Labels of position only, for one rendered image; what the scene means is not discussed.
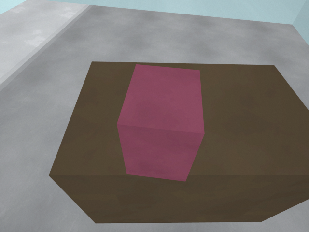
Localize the pedestal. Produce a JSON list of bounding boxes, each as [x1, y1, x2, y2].
[[49, 61, 309, 223]]

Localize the carton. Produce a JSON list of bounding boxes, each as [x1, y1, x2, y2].
[[117, 64, 205, 181]]

